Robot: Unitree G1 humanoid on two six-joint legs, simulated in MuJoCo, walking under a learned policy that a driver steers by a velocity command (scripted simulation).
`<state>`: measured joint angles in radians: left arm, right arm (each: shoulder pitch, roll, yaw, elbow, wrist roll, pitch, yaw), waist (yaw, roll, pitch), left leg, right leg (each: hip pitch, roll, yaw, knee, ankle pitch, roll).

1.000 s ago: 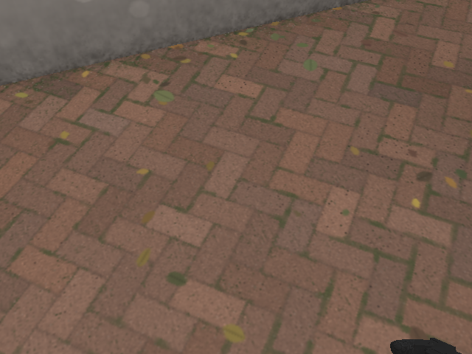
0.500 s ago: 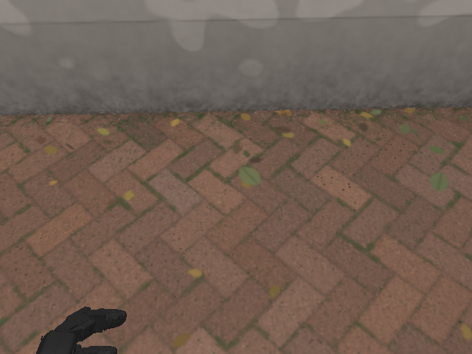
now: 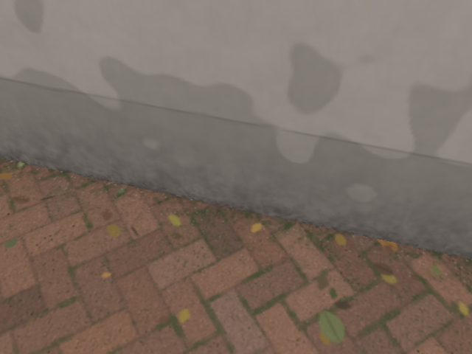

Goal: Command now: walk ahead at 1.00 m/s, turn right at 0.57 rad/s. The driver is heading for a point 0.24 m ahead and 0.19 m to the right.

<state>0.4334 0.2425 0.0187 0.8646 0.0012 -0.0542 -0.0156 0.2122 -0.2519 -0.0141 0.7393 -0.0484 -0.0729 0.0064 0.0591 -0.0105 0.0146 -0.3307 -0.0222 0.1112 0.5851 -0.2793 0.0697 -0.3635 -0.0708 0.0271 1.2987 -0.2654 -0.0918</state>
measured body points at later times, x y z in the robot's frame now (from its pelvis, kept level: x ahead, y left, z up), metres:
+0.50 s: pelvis +0.35 -0.05 +0.01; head +0.41 -0.07 +0.45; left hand +0.48 +0.19 -0.13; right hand +0.46 -0.32 -0.12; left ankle +0.41 +0.09 -0.67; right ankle +0.44 -0.12 -0.73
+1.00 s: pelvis +0.45 -0.01 +0.02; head +0.46 -0.01 +0.47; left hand +0.59 +0.21 -0.13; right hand +0.47 -0.27 -0.13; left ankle +0.49 +0.08 -0.73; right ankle +0.44 -0.12 -0.73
